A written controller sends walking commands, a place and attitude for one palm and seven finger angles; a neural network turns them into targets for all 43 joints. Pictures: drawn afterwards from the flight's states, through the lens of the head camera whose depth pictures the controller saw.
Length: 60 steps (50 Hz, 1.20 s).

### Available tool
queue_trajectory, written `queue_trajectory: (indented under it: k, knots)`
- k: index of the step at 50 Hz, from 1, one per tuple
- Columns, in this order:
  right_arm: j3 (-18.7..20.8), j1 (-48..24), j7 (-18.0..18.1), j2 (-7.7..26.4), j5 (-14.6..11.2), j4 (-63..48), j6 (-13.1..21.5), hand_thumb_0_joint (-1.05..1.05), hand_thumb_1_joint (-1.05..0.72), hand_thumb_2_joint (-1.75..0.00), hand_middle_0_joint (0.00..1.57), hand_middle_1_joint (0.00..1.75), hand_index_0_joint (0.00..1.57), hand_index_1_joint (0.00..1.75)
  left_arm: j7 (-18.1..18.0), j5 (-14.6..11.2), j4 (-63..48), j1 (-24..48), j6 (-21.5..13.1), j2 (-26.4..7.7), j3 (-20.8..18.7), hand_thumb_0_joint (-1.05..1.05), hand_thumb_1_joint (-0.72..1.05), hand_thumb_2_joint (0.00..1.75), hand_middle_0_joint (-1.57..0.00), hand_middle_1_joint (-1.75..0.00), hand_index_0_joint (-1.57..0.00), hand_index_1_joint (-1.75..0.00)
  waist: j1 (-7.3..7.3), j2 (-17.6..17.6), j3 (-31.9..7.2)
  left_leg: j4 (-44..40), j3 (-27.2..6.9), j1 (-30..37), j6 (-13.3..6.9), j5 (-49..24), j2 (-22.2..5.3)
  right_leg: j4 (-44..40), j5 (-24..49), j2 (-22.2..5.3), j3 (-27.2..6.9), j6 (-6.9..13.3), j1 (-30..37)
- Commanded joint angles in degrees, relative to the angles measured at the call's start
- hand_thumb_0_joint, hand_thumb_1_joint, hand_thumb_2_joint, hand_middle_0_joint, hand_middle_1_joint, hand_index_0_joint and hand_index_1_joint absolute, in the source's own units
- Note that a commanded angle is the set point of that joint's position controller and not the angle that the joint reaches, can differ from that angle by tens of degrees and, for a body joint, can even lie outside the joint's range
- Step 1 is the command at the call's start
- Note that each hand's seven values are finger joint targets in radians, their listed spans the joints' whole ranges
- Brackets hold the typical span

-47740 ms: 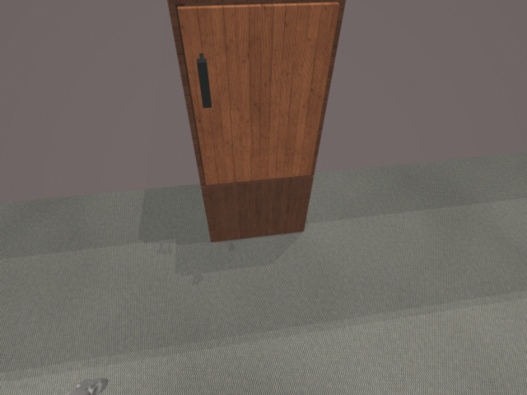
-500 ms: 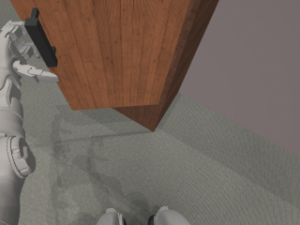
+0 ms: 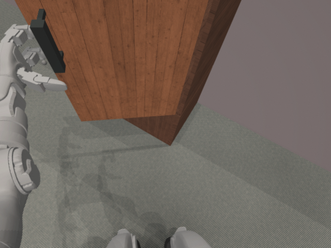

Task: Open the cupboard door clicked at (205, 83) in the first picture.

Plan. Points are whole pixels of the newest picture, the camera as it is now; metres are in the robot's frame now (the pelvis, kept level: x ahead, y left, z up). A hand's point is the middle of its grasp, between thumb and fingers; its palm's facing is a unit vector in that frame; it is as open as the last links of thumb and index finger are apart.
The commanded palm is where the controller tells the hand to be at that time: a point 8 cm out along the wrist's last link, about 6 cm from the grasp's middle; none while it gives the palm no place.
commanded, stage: close the thumb around the handle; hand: left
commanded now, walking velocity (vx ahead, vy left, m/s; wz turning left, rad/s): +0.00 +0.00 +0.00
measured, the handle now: (51, 42) +0.58 +0.22 +0.10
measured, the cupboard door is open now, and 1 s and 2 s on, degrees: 38 38 79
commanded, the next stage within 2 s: pull the door open along its arc in 0.80 s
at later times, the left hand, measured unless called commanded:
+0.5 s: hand (48, 59) +0.53 +0.22 +0.10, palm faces +0.03 -1.00 +0.00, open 9.6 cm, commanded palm +0.50 +0.26 +0.10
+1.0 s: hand (57, 62) +0.52 +0.20 +0.10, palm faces +0.04 -1.00 -0.01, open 6.3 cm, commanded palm +0.49 +0.24 +0.10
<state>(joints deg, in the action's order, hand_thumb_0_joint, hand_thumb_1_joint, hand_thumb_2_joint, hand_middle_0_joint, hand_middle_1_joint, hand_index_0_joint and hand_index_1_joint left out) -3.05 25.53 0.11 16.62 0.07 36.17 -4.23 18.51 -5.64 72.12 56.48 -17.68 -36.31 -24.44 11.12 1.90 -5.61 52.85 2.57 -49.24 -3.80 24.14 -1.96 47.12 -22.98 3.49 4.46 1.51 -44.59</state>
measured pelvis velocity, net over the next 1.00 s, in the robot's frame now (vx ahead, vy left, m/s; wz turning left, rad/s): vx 0.00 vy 0.00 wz -0.01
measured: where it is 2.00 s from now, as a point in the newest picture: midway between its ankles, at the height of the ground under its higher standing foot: outside the picture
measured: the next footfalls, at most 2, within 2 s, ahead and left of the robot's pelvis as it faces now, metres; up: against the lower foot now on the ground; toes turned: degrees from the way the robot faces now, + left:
none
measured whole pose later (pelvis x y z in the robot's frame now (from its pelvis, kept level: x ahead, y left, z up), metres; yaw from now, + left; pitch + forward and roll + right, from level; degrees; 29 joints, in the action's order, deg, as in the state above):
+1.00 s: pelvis +0.00 +0.00 +0.00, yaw +0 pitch +20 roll -4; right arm -2.5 25.0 -0.5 16.0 0.4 35.4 -3.9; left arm 13.8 -4.5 69.2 54.4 -18.7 -32.8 -24.2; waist 11.3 2.3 -5.6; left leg 52.4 3.1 -48.3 -3.4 24.2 -2.1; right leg 47.3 -23.2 3.7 3.8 1.8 -44.2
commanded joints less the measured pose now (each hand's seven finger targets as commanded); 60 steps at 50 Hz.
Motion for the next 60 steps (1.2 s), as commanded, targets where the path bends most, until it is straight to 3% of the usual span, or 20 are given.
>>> queue_trajectory:
  k: [1,4,5,9,11,14,20,23,30,33,35,37,41,44,45,46,47,49,54,60]
  knots:
    - [4.0,10.4,1.1,10.9,0.2,-2.2,0.9,0.00,-0.90,-0.90,0.20,0.30,0.20,0.30,-0.6,-0.4,-12.6,27.1,-3.6,-13.8,0.0,0.00,-0.50,0.30,-0.30,-1.20,-0.30,-1.20,1.16,7.3,-22.6,-4.5,-7.1,24.1,1.6,-23.9,-0.3,-4.6,17.9,0.9,-2.6,-0.5,2.9]
    - [4.2,10.7,0.9,10.9,0.6,-1.6,1.2,0.00,-0.90,-0.90,0.20,0.30,0.20,0.30,-1.6,-0.1,-14.1,28.3,-5.4,-14.0,-0.6,0.00,-0.50,0.30,-0.30,-1.20,-0.30,-1.20,0.74,9.9,-25.2,-4.2,-8.1,27.6,2.3,-26.0,-0.6,-3.8,16.9,1.0,-2.2,-0.1,1.1]
    - [4.2,10.6,0.8,10.7,0.6,-1.6,1.3,0.00,-0.90,-0.90,0.20,0.30,0.20,0.30,-1.6,-0.2,-13.8,28.5,-5.5,-11.4,1.2,0.00,-0.50,0.30,-0.30,-1.20,-0.30,-1.20,1.32,10.4,-25.3,-4.2,-8.4,28.6,2.5,-25.9,-0.7,-3.8,16.2,1.0,-2.0,-0.1,0.0]
    - [4.1,10.7,0.7,11.1,0.6,-2.1,1.2,0.00,-0.90,-0.90,0.20,0.30,0.20,0.30,-1.7,-0.4,-11.7,24.2,-4.9,-14.9,-2.4,0.00,-0.28,0.40,-0.32,-1.22,-0.32,-1.22,-0.35,8.1,-26.8,-4.1,-7.7,26.8,2.3,-27.7,-0.4,-3.4,18.9,1.0,-2.2,-0.1,3.4]
    - [4.0,10.4,0.6,10.8,0.5,-2.3,1.1,0.00,-0.90,-0.90,0.20,0.30,0.20,0.30,-1.7,0.1,-10.9,25.4,-4.0,-13.3,-0.6,0.00,-0.16,0.44,-0.32,-1.24,-0.32,-1.24,0.43,7.3,-24.2,-4.2,-7.3,24.8,2.0,-25.6,-0.2,-3.7,18.4,0.9,-2.2,-0.4,3.2]
    - [4.0,10.6,0.9,11.1,0.5,-2.5,1.0,0.00,-0.90,-0.90,0.20,0.30,0.20,0.30,-2.4,0.7,-13.3,27.5,-4.6,-17.3,-3.0,0.00,0.00,0.52,-0.34,-1.25,-0.34,-1.25,0.13,8.1,-25.4,-4.1,-7.2,24.5,1.8,-25.3,-0.2,-3.6,18.8,0.9,-2.6,-0.3,4.2]
    - [4.2,10.8,0.7,10.8,0.8,-1.6,1.4,0.00,-0.90,-0.90,0.20,0.30,0.20,0.30,-2.7,0.2,-15.4,29.4,-6.6,-13.7,-0.8,0.00,0.34,0.66,-0.36,-1.29,-0.36,-1.29,0.81,11.8,-28.0,-3.5,-8.7,30.6,3.0,-29.5,-0.9,-3.1,17.8,1.2,-1.9,0.0,0.3]
    - [4.1,11.4,0.7,11.1,0.8,-1.2,1.4,0.00,-0.90,-0.90,0.20,0.30,0.20,0.30,-2.1,-0.3,-11.4,27.4,-5.2,-13.4,-1.2,0.00,0.51,0.73,-0.37,-1.31,-0.37,-1.31,1.08,7.5,-25.5,-3.8,-8.7,27.8,2.5,-28.3,-0.8,-3.4,17.9,1.3,-1.7,-0.1,1.5]
    - [4.3,11.4,0.4,10.5,0.7,-2.1,0.7,0.00,-0.90,-0.90,0.20,0.30,0.20,0.30,-2.3,0.0,-14.2,25.6,-4.2,-12.9,-0.9,0.00,0.90,0.90,-0.40,-1.35,-0.40,-1.35,0.18,8.7,-27.1,-3.6,-8.0,28.6,2.5,-32.2,-0.7,-3.4,21.3,1.3,-1.9,-0.4,2.9]
    - [4.5,10.9,0.1,10.1,0.8,-2.5,0.8,0.00,-0.90,-0.90,0.20,0.30,0.20,0.30,-2.7,-0.5,-17.8,26.3,-5.8,-10.9,-0.1,0.00,0.90,0.90,-0.40,-1.35,-0.40,-1.35,0.11,10.6,-27.5,-3.5,-8.4,31.0,2.9,-34.7,-1.0,-3.2,21.1,1.4,-1.6,-0.1,2.0]
    - [4.5,11.1,0.2,10.6,0.7,-2.3,0.4,0.00,-0.90,-0.90,0.20,0.30,0.20,0.30,-3.5,-0.4,-13.8,22.9,-5.1,-14.3,-3.5,0.00,0.90,0.90,-0.40,-1.35,-0.40,-1.35,-0.71,6.6,-26.0,-3.7,-7.7,27.3,2.6,-31.8,-0.7,-3.3,21.2,1.4,-1.8,-0.3,4.0]
    - [4.5,10.6,0.2,10.4,0.6,-2.5,0.5,0.00,-0.90,-0.90,0.20,0.30,0.20,0.30,-3.9,-0.4,-14.0,24.5,-4.8,-13.8,-2.8,0.00,0.90,0.90,-0.40,-1.35,-0.40,-1.35,-0.19,5.7,-25.3,-4.3,-6.8,25.0,1.9,-28.0,-0.2,-3.7,21.4,1.2,-2.3,-0.5,6.1]
    - [4.3,10.3,0.4,10.3,0.6,-3.1,0.5,0.00,-0.90,-0.90,0.20,0.30,0.20,0.30,-4.3,1.1,-15.5,22.9,-5.6,-17.3,-4.7,0.00,0.90,0.90,-0.40,-1.35,-0.40,-1.35,-1.74,8.2,-27.1,-3.9,-6.3,24.6,2.0,-29.1,0.1,-3.1,23.1,0.9,-2.9,-0.3,7.9]
    - [4.2,9.5,0.3,9.9,0.4,-3.5,0.6,0.00,-0.90,-0.90,0.20,0.30,0.20,0.30,-3.9,0.8,-15.8,22.3,-6.1,-13.8,-2.1,0.00,0.90,0.90,-0.40,-1.35,-0.40,-1.35,-1.16,8.4,-26.5,-4.0,-6.3,25.8,2.1,-29.7,0.0,-3.3,23.2,1.0,-2.8,-0.4,6.8]
    - [4.3,9.6,0.4,10.2,0.4,-3.3,0.5,0.00,-0.90,-0.90,0.20,0.30,0.20,0.30,-4.0,0.7,-15.0,22.3,-6.0,-15.3,-3.3,0.00,0.90,0.90,-0.40,-1.35,-0.40,-1.35,-1.11,6.9,-25.6,-4.0,-6.3,24.7,1.9,-28.0,-0.1,-3.5,22.4,1.0,-2.9,-0.4,7.1]
    - [4.2,9.3,0.3,9.9,0.3,-3.3,0.7,0.00,-0.90,-0.90,0.20,0.30,0.20,0.30,-3.8,0.3,-16.5,25.5,-6.0,-11.5,0.1,0.00,0.90,0.90,-0.40,-1.35,-0.40,-1.35,0.33,8.1,-25.5,-4.2,-6.2,25.4,1.9,-27.1,0.0,-3.7,22.0,1.0,-2.9,-0.6,6.1]
    - [4.5,9.6,0.2,9.9,0.4,-2.9,0.9,0.00,-0.90,-0.90,0.20,0.30,0.20,0.30,-3.9,0.0,-16.9,26.2,-6.1,-10.8,0.0,0.00,0.90,0.90,-0.40,-1.35,-0.40,-1.35,0.20,7.8,-25.9,-4.2,-6.5,26.1,1.9,-26.6,-0.1,-3.9,21.4,1.1,-2.8,-0.5,6.0]
    - [4.8,9.8,0.3,10.2,0.4,-3.1,1.0,0.00,-0.90,-0.90,0.20,0.30,0.20,0.30,-3.8,-0.2,-17.6,22.9,-6.6,-12.2,-1.8,0.00,0.90,0.90,-0.40,-1.35,-0.40,-1.35,-1.33,8.8,-29.4,-3.8,-6.7,28.2,2.2,-30.0,-0.1,-3.3,22.8,1.1,-2.9,-0.2,6.9]
    - [4.9,8.4,-0.2,9.7,0.1,-4.1,0.9,0.00,-0.90,-0.90,0.20,0.30,0.20,0.30,-3.2,-2.1,-21.6,14.7,-6.4,-9.6,-1.5,0.00,0.90,0.90,-0.40,-1.35,-0.40,-1.35,-3.29,7.5,-30.5,-4.6,-5.8,28.5,2.0,-33.0,0.1,-3.7,26.6,1.1,-2.8,-0.2,11.0]
    - [5.3,4.7,-0.7,8.6,-1.2,-7.1,1.0,0.00,-0.90,-0.90,0.20,0.30,0.20,0.30,-3.0,-4.9,-29.3,-0.8,-4.5,-2.9,1.4,0.00,0.90,0.90,-0.40,-1.35,-0.40,-1.35,-5.81,3.9,-25.9,-7.1,-3.9,25.9,1.3,-31.7,0.5,-5.0,29.8,0.8,-3.0,-0.2,16.5]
